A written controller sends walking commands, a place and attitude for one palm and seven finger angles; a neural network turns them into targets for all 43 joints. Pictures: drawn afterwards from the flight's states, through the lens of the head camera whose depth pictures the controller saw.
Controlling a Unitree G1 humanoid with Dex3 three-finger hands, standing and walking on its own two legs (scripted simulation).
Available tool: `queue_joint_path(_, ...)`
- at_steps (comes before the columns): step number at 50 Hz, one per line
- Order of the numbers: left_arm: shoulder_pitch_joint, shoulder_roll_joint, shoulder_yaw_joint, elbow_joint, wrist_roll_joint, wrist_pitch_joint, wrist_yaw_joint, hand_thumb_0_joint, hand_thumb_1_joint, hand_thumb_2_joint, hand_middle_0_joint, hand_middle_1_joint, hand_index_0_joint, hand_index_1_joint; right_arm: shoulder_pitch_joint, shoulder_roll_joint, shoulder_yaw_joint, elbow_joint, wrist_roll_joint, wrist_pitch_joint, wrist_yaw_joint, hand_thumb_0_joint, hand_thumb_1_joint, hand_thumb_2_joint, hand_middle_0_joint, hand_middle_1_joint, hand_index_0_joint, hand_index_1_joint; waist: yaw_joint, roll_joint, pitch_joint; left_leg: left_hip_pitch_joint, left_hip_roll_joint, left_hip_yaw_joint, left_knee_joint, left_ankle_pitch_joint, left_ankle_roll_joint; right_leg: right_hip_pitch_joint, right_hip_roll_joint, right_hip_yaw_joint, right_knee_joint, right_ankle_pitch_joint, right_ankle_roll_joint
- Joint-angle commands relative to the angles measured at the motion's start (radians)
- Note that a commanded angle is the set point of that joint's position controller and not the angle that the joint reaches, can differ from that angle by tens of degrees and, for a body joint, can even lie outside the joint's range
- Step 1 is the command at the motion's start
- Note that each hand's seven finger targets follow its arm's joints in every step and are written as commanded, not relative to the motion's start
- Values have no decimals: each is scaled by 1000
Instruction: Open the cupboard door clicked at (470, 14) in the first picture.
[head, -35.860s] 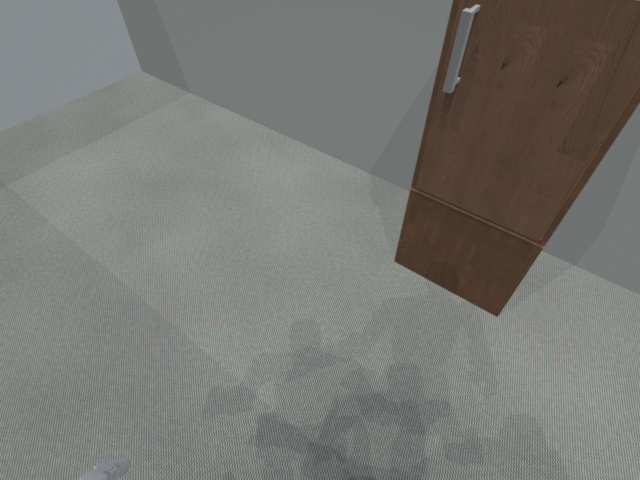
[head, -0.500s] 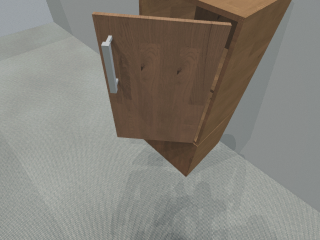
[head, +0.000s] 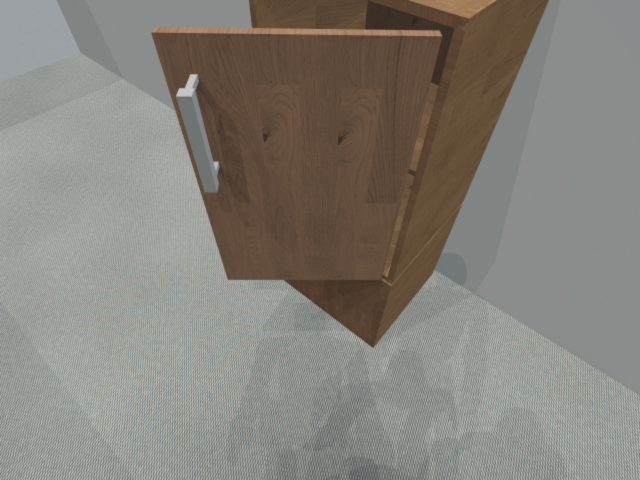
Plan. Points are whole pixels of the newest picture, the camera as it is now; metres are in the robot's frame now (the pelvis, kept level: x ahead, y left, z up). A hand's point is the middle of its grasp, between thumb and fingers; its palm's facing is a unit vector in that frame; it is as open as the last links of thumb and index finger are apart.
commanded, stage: look again from close up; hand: left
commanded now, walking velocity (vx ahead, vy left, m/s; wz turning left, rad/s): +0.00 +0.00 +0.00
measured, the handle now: (202, 137) +0.57 +0.21 +0.11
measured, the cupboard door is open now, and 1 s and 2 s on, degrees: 41 41 41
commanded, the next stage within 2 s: raise the hand with hooked fingers in 0.38 s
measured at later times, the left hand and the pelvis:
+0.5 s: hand out of the picture +0.00 +0.14 -0.17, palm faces +0.00 -0.97 -0.22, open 7.3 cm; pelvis -0.01 -0.04 +0.00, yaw -1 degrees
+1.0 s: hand (180, 478) +0.13 +0.16 -0.02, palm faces +0.17 -0.98 -0.05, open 9.1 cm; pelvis -0.04 -0.06 -0.07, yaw +3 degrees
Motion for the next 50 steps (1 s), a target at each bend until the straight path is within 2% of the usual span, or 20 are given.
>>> queue_joint_path(1,87,75,8,-39,-4,-11,0,0,900,900,-200,-300,-200,-300,63,-134,-24,-83,-5,-31,-12,0,-900,-900,200,300,200,300,16,56,-74,10,153,-135,-63,502,-2,26,-6,7,21,122,-76)
queue_joint_path(5,71,86,11,-50,-5,-5,-6,0,900,900,-200,-300,-200,-300,37,-128,-24,-87,-3,-21,-8,0,-900,-900,200,300,200,300,16,-30,2,-32,132,-118,-101,283,-3,0,-17,35,-13,124,-73)
queue_joint_path(8,62,97,15,-56,-3,-2,-9,0,900,900,-200,-300,-200,-300,24,-129,-22,-74,-3,-19,-3,0,-900,-900,200,300,200,300,18,-28,39,-55,123,-113,-138,178,-5,-10,-17,45,-30,97,-72)
queue_joint_path(23,67,121,18,-53,-3,-11,-17,0,900,900,-200,-300,-200,-300,-16,-137,-19,-37,-2,-14,-2,0,-900,-900,200,300,200,300,18,-16,11,-3,119,-78,-144,145,-23,-12,-30,84,-101,133,-80)
queue_joint_path(24,154,143,24,-16,5,-22,23,0,900,900,-200,-300,-200,-300,-98,-173,-32,-98,8,-13,6,0,-900,-900,200,300,200,300,53,-204,12,-85,147,-59,64,195,-53,20,-87,127,-88,554,-58)
queue_joint_path(25,-618,352,156,-1569,-206,-255,15,0,877,890,-202,-315,-202,-315,-74,-315,-53,-432,56,-166,-45,0,-900,-900,200,300,200,300,-69,57,-513,178,25,-56,-65,318,-18,116,13,54,8,450,-76)
queue_joint_path(26,-142,308,165,-1313,-121,-208,67,0,853,880,-203,-330,-203,-330,-157,-231,-39,-379,43,-244,-83,0,-900,-900,200,300,200,300,33,224,-487,198,47,-41,-66,413,-14,85,60,28,48,255,-95)
queue_joint_path(27,105,75,42,-1161,-159,-73,96,0,830,870,-205,-345,-205,-345,-173,-187,-46,-373,68,-271,-73,0,-900,-900,200,300,200,300,1,217,-284,61,54,-60,-67,320,-49,-29,56,-37,25,123,-76)
queue_joint_path(28,83,19,29,-1166,-198,-72,75,0,807,860,-207,-360,-207,-360,-135,-209,-48,-359,75,-280,-72,0,-900,-900,200,300,200,300,-18,87,-154,0,48,-66,-55,224,-47,-76,58,-54,5,106,-63)
queue_joint_path(29,16,72,71,-1220,-203,-127,59,0,783,850,-208,-375,-208,-375,-166,-235,-61,-421,65,-300,-71,0,-900,-900,200,300,200,300,-38,41,-53,-71,33,-82,-17,130,-38,-152,60,-57,-3,48,-57)
queue_joint_path(31,86,74,142,-1090,-205,-252,1,0,737,830,-212,-405,-212,-405,-153,-241,-77,-463,28,-318,-61,0,-900,-900,200,300,200,300,-30,-133,-33,-212,14,-80,70,19,-38,-285,65,-70,36,-107,-49)
queue_joint_path(32,174,66,167,-999,-211,-319,-51,0,713,820,-213,-420,-213,-420,-166,-236,-86,-493,29,-326,-47,0,-900,-900,200,300,200,300,10,-116,-25,-275,3,-68,114,-8,-49,-317,62,-56,70,-160,-55)
queue_joint_path(33,251,39,168,-939,-224,-397,-112,0,690,810,-215,-435,-215,-435,-173,-228,-89,-521,19,-331,-31,0,-900,-900,200,300,200,300,40,-178,-64,-340,-2,-58,167,-24,-56,-350,64,-50,125,-199,-59)
queue_joint_path(35,303,53,204,-887,-256,-557,-249,0,643,790,-218,-465,-218,-465,-191,-233,-110,-572,16,-336,-2,0,-900,-900,200,300,200,300,69,-244,-124,-481,-8,-50,290,-35,-60,-374,58,0,229,-189,-63)
queue_joint_path(37,324,146,292,-858,-278,-633,-383,0,597,770,-222,-495,-222,-495,-195,-250,-127,-634,29,-330,21,0,-900,-900,200,300,200,300,93,-147,-198,-544,-18,-44,375,-11,-59,-337,38,60,294,-116,-80)
queue_joint_path(39,268,198,332,-984,-324,-567,-441,0,550,750,-225,-525,-225,-525,-230,-256,-121,-720,47,-304,13,0,-900,-900,200,300,200,300,105,-104,-301,-565,-33,-15,399,-17,-44,-283,23,110,284,-124,-65)
queue_joint_path(42,136,233,370,-1184,-374,-476,-421,0,480,720,-230,-570,-230,-570,-219,-242,-106,-769,54,-273,-15,0,-900,-900,200,300,200,300,76,-54,-331,-560,-27,-30,425,-41,-36,-293,21,162,248,-203,-45)
queue_joint_path(44,45,229,358,-1327,-353,-486,-371,0,433,700,-233,-600,-233,-600,-173,-229,-102,-756,47,-267,-26,0,-900,-900,200,300,200,300,39,33,-327,-498,-2,-47,424,-6,-29,-343,43,125,267,-160,-51)
queue_joint_path(47,-70,232,301,-1453,-322,-536,-341,0,363,670,-238,-645,-238,-645,-134,-233,-86,-717,31,-273,-39,0,-900,-900,200,300,200,300,-20,43,-333,-453,22,-80,445,63,-20,-383,71,73,327,-7,-59)
queue_joint_path(50,-63,220,269,-1367,-316,-526,-383,0,293,640,-243,-690,-243,-690,-131,-242,-74,-679,41,-288,-51,0,-900,-900,200,300,200,300,-36,67,-303,-448,27,-94,427,22,-22,-421,81,42,319,-52,-60)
